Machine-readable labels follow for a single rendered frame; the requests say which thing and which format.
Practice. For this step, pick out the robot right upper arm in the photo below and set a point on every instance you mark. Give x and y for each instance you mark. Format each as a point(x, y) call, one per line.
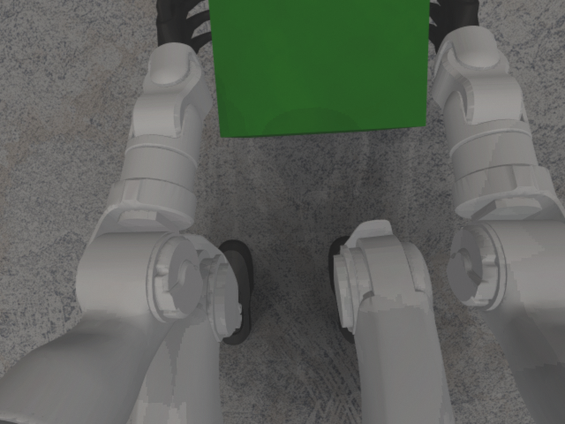
point(513, 272)

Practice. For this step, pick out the robot left hand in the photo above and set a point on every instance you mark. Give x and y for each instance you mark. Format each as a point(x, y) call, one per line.
point(173, 26)

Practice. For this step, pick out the robot left upper arm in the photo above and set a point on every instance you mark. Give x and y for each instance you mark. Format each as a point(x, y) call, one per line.
point(131, 287)

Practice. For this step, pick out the robot left forearm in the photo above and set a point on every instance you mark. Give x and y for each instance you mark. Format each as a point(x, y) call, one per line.
point(155, 191)

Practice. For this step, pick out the carton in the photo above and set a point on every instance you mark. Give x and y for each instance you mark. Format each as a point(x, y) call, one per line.
point(296, 67)

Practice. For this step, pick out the left robot shin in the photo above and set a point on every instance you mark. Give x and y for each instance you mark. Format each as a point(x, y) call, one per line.
point(201, 243)

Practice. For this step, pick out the robot right forearm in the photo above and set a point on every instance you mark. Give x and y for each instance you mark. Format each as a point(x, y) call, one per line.
point(488, 134)

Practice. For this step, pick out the robot right foot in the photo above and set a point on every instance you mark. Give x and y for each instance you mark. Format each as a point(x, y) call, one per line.
point(335, 250)

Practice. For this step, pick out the robot right hand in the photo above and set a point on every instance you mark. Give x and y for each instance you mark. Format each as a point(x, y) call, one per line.
point(450, 15)

